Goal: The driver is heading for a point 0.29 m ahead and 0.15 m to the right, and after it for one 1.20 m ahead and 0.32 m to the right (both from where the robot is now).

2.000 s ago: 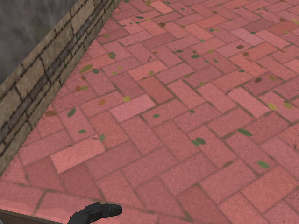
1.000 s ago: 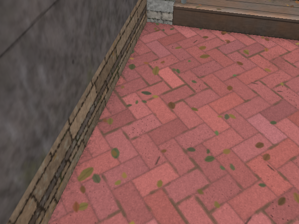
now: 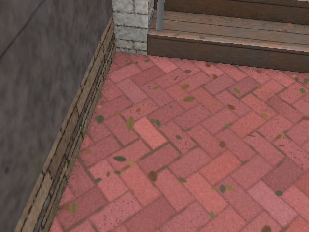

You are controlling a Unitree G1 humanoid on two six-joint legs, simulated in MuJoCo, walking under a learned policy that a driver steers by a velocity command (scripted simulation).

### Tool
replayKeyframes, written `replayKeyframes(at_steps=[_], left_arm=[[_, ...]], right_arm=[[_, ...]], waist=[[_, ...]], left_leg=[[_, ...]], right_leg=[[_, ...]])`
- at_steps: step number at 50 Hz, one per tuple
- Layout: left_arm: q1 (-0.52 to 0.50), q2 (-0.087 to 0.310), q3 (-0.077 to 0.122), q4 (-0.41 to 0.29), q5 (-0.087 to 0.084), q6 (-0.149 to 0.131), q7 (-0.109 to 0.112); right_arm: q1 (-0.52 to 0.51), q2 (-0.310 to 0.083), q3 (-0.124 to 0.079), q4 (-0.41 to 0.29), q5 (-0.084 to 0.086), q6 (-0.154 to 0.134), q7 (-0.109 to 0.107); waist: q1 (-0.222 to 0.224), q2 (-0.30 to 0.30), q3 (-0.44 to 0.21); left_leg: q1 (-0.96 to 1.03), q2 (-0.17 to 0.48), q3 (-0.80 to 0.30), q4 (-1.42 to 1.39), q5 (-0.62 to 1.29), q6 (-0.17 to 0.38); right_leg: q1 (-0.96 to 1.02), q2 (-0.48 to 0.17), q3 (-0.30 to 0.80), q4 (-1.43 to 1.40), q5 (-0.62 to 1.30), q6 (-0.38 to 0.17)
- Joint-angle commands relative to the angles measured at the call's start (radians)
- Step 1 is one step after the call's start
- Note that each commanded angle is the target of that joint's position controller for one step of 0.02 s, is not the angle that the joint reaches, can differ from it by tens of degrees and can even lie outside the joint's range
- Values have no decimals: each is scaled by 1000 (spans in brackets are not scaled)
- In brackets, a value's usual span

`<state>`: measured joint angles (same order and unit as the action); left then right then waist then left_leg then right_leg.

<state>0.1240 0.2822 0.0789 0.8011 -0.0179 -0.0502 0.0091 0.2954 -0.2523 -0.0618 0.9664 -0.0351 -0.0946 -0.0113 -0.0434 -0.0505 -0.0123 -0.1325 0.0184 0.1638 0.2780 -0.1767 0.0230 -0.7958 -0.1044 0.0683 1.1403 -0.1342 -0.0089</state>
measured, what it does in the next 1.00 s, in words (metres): walks ahead, turning right: right foot, then left foot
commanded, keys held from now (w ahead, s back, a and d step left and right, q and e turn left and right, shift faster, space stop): w+e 0.16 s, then e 0.32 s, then no key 0.52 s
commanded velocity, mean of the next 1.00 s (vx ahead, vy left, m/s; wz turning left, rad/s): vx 0.20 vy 0.00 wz -0.38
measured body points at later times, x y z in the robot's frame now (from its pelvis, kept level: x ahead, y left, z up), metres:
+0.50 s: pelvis +0.21 -0.10 -0.01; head +0.26 -0.14 +0.44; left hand +0.41 +0.12 -0.11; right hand +0.31 -0.42 -0.12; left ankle +0.30 +0.06 -0.66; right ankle +0.24 -0.18 -0.75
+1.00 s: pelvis +0.30 -0.10 -0.02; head +0.32 -0.10 +0.43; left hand +0.52 +0.08 -0.13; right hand +0.33 -0.38 -0.13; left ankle +0.37 +0.01 -0.75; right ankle +0.24 -0.19 -0.75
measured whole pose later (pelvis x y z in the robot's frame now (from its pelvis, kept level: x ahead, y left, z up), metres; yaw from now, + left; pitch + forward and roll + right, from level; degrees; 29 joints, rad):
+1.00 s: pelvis +0.30 -0.10 -0.02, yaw -23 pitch +1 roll +0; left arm 0.18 0.22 0.05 0.73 0.01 0.04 0.03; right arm 0.15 -0.21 -0.03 0.83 -0.02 -0.04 -0.01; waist -0.01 -0.01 0.02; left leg -0.32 0.01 -0.01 0.56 -0.25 -0.01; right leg -0.25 0.06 0.08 0.57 -0.33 -0.03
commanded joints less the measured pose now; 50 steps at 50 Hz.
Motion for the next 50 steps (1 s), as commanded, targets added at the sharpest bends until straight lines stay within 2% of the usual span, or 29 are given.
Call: replayKeyframes(at_steps=[1,4,7,8,10,11,12,13,14,15,16,17,18,20,22,24,26,29,34,36,37,38,39,40,41,42,43,46,50], left_arm=[[-4,21,3,-66,17,-2,-14],[-114,10,-5,-114,6,6,-28],[-141,21,-1,-154,5,25,-42],[-136,33,5,-164,6,29,-48],[-79,54,21,-172,10,23,-58],[43,80,37,-145,13,21,-60],[186,140,69,-101,9,21,-47],[262,262,94,-83,10,28,-23],[213,325,92,-141,27,16,-31],[240,248,73,-161,26,15,-41],[198,205,61,-154,21,8,-38],[136,166,50,-161,6,7,-32],[86,132,40,-170,1,10,-26],[49,125,36,-190,22,11,-16],[46,128,39,-202,25,3,-7],[67,144,45,-202,13,15,6],[63,139,44,-210,6,34,28],[74,132,40,-198,9,52,37],[61,93,22,-183,25,67,25],[55,76,15,-176,16,63,25],[43,65,9,-172,8,59,26],[62,48,4,-168,11,52,26],[109,23,0,-166,34,42,28],[175,28,4,-165,33,43,30],[138,50,2,-171,40,49,31],[91,60,5,-173,34,58,33],[70,36,0,-167,23,68,33],[64,38,0,-141,26,90,22],[54,30,-1,-119,24,71,23]], right_arm=[[-51,-137,-20,-52,20,-16,-15],[-16,-161,-23,-58,20,-16,-19],[-6,-198,-36,-56,39,1,-13],[-16,-193,-35,-57,43,9,-15],[-47,-231,-49,-65,60,30,-24],[-71,-243,-54,-80,76,42,-27],[-43,-226,-51,-79,69,48,-26],[-17,-120,-21,-126,12,36,-21],[93,-67,3,-162,18,-1,-7],[-34,-170,-23,-167,56,-20,-2],[-107,-156,-20,-196,73,-23,-6],[-124,-136,-16,-186,52,-16,-22],[-128,-149,-24,-189,35,-1,-34],[-105,-155,-34,-206,33,31,-38],[-90,-120,-28,-211,25,48,-41],[-138,-94,-17,-231,14,57,-40],[-164,-88,-10,-230,22,59,-33],[-229,-95,-9,-244,27,58,-33],[-243,-98,-14,-245,27,46,-25],[-226,-95,-17,-236,29,34,-17],[-190,-83,-15,-221,26,25,-11],[-158,-101,-18,-207,14,16,-7],[-137,-156,-28,-206,-2,12,-7],[-151,-156,-27,-207,-9,19,-8],[-175,-88,-5,-206,0,25,-8],[-213,-67,4,-213,9,31,-7],[-223,-89,-2,-211,10,43,-7],[-210,-107,-2,-214,14,46,-3],[-180,-88,1,-195,22,41,-11]], waist=[[44,121,10],[-6,127,53],[-17,145,96],[-15,148,106],[31,186,78],[95,170,20],[153,119,-81],[120,-129,-157],[45,-290,-397],[136,-86,-447],[120,-68,-330],[88,24,-231],[56,13,-179],[8,-12,-159],[0,-12,-166],[13,10,-172],[22,-4,-182],[45,-33,-148],[54,-76,-85],[32,-69,-69],[7,-65,-72],[4,-38,-85],[42,67,-111],[83,270,-135],[75,309,-147],[74,274,-129],[72,255,-126],[52,132,-62],[27,65,-45]], left_leg=[[-26,263,-74,-137,175,133],[20,268,-10,-122,115,109],[90,294,9,-105,99,94],[122,301,23,-65,168,87],[153,301,58,94,586,56],[150,281,74,263,754,33],[79,215,86,499,738,-4],[-260,139,71,866,10,-65],[-549,-40,-109,1190,-500,-117],[-587,-1,-245,1238,-442,-100],[-643,32,-226,1199,-357,-76],[-627,76,-226,1120,-279,-69],[-578,97,-229,1059,-241,-65],[-485,93,-232,1005,-216,-57],[-490,69,-228,907,-176,-68],[-512,48,-237,796,-125,-85],[-505,46,-252,699,-43,-99],[-478,43,-257,612,9,-107],[-376,27,-230,480,-62,-89],[-291,4,-204,364,-59,-73],[-199,-3,-190,230,57,-59],[-92,32,-225,158,261,-41],[9,145,-316,190,578,-2],[41,269,-430,180,665,130],[-21,335,-530,124,536,213],[-56,289,-505,122,405,187],[-80,227,-445,134,302,139],[-150,100,-299,145,19,30],[-98,53,-234,206,60,8]], right_leg=[[9,-29,4,-96,149,8],[35,-11,-55,-270,217,2],[77,3,-90,-370,115,-15],[90,10,-108,-400,59,-29],[203,65,-169,-468,-73,-68],[352,122,-205,-556,-41,-91],[587,180,-207,-643,122,-129],[887,-37,92,-578,578,-196],[1146,-286,608,-682,621,-447],[1121,-255,570,-745,587,-411],[1022,-216,420,-728,561,-361],[871,-161,321,-731,518,-307],[736,-129,265,-750,504,-284],[590,-97,229,-782,546,-274],[567,-75,190,-774,643,-278],[584,-80,205,-775,620,-280],[605,-78,205,-782,499,-259],[594,-65,211,-799,340,-236],[581,-44,229,-763,272,-226],[565,-28,231,-712,297,-205],[549,-5,220,-680,276,-176],[524,34,209,-643,219,-131],[470,120,145,-542,67,-77],[402,183,78,-466,-244,-26],[436,141,53,-463,-303,13],[477,111,45,-501,-239,19],[514,113,31,-542,-180,12],[559,109,45,-623,-60,-26],[539,94,64,-651,19,-44]])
